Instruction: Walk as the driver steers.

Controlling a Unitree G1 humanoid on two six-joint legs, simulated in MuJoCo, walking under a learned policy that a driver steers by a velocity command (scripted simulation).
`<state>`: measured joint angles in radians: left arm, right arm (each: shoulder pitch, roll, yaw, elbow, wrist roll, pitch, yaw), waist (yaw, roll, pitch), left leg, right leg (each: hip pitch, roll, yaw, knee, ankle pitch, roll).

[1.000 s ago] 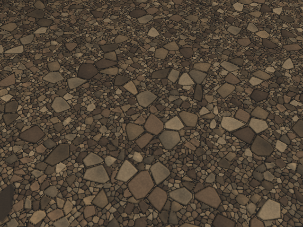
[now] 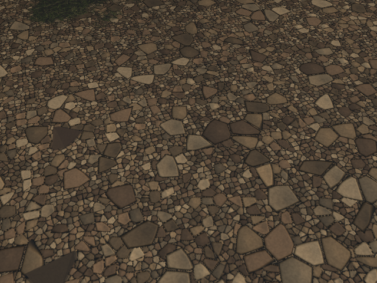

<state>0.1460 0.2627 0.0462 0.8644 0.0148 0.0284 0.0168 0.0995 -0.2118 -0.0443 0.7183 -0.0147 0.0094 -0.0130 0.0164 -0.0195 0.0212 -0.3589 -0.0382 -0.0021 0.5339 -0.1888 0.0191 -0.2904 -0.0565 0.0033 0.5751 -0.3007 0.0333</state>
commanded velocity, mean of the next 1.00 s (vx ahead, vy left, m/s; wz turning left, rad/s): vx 0.00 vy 0.00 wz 0.02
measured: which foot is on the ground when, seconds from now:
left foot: down 0.00-1.00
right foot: down 0.00-1.00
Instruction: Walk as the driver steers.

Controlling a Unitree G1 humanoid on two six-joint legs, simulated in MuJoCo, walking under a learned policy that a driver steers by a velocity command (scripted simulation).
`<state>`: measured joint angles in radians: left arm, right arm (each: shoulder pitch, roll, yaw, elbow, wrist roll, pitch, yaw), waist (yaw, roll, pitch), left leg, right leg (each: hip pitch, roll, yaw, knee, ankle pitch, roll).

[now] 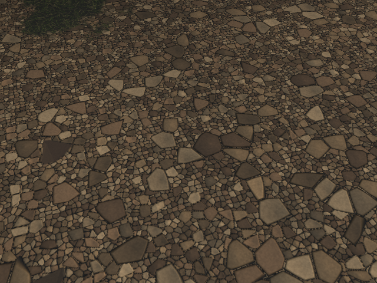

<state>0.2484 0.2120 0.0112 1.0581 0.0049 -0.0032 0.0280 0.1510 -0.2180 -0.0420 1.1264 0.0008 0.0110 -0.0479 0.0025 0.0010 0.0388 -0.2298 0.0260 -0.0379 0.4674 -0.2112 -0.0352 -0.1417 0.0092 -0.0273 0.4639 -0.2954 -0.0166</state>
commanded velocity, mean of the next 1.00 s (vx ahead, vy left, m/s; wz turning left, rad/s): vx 0.15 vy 0.00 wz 0.00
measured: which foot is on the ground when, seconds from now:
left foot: down 0.00-1.00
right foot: down 0.00-0.76, up 0.78-1.00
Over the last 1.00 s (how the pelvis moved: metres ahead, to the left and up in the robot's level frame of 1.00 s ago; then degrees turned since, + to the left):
0.03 -0.03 0.01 0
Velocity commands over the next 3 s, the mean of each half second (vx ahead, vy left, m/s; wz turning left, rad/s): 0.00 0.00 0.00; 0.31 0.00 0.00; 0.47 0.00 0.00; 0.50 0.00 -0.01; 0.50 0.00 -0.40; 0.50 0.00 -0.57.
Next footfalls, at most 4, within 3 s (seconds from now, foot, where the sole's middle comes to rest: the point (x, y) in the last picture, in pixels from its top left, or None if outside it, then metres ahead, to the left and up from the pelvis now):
1.24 right None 0.47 -0.09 -0.78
1.78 left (159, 215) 0.78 0.15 -0.78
2.34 right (218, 156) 1.08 -0.10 -0.78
2.82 left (195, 107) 1.41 0.00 -0.78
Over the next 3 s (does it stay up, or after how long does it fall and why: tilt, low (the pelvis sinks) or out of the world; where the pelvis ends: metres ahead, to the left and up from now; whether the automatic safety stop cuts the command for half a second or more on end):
stays up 1.30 -0.06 0.00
